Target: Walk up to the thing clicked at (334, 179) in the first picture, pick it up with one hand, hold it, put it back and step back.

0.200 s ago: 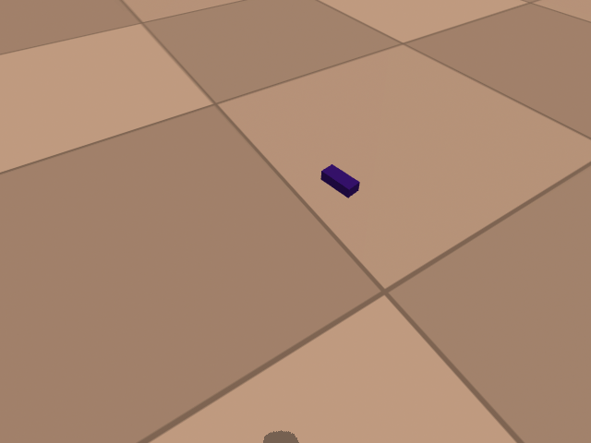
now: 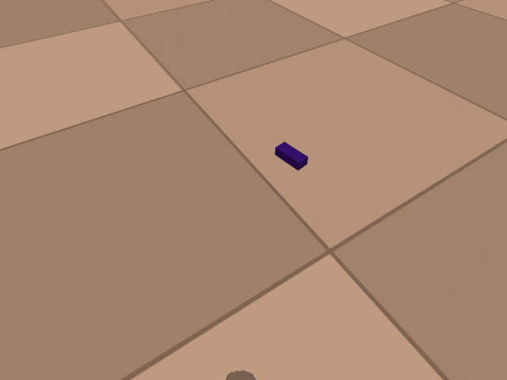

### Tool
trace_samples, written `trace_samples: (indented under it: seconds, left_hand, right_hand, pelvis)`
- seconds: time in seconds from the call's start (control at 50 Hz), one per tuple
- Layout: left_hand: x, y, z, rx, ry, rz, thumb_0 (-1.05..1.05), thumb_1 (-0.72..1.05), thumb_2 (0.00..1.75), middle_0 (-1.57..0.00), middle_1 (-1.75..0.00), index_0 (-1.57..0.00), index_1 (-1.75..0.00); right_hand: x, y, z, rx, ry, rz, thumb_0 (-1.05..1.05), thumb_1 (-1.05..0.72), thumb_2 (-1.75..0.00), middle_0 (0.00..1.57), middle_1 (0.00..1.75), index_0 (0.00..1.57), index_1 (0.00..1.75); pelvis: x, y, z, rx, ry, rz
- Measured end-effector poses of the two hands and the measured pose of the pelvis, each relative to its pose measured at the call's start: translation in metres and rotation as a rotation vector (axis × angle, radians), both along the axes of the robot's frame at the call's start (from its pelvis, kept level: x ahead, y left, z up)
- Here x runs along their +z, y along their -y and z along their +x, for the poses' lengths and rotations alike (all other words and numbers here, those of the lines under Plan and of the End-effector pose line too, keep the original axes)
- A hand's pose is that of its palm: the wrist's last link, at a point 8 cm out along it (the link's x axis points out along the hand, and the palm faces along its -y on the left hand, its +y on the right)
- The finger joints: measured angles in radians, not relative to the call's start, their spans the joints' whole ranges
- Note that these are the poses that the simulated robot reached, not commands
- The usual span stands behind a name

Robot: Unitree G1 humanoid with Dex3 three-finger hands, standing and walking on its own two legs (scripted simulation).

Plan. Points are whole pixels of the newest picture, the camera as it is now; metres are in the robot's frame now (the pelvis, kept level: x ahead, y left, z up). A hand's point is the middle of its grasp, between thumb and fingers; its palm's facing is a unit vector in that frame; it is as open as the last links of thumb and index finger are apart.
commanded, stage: stand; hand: left
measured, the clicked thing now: (291, 155) +1.39 -0.21 -0.75
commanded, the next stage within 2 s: walk up in 0.92 s
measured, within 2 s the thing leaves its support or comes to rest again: neither
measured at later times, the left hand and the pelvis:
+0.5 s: hand out of the picture +0.08 +0.25 -0.16, palm faces -0.04 -0.94 -0.34, open 7.4 cm; pelvis +0.00 +0.00 +0.00, yaw +0 degrees
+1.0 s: hand out of the picture +0.08 +0.25 -0.16, palm faces -0.07 -0.94 -0.34, open 7.4 cm; pelvis +0.01 +0.00 +0.00, yaw -5 degrees
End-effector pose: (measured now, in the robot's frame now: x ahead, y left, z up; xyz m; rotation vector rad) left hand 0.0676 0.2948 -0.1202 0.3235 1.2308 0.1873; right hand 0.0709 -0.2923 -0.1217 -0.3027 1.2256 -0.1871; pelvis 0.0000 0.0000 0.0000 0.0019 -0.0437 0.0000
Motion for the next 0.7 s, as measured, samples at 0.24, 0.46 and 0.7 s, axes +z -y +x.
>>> trace_samples:
  seconds: [0.24,0.46,0.7]
  left_hand:
    - [0.0016,-0.0009,0.0038,-0.003,0.007,0.006,0.01,0.91,0.90,-0.20,-0.30,-0.20,-0.30]
    - [0.0006,-0.0003,0.0042,-0.002,0.003,0.003,0.01,0.91,0.90,-0.20,-0.30,-0.20,-0.30]
    - [0.0010,-0.0005,0.0037,-0.001,-0.005,0.004,0.01,0.91,0.90,-0.20,-0.30,-0.20,-0.30]
  right_hand:
    - [0.0002,0.0004,0.0009,-0.002,0.000,0.001,0.00,-0.90,-0.90,0.21,0.30,0.20,0.30]
    - [0.0012,0.0018,-0.0005,-0.003,-0.006,-0.004,0.00,-0.90,-0.90,0.21,0.30,0.20,0.30]
    - [0.0005,0.0022,0.0006,-0.005,-0.009,-0.003,0.00,-0.90,-0.90,0.21,0.30,0.20,0.30]
  pelvis:
    - [0.0003,0.0004,0.0015,0.000,-0.001,0.000]
    - [0.0006,0.0005,0.0024,0.001,-0.002,-0.001]
    - [0.0007,0.0007,0.0041,0.000,-0.003,0.000]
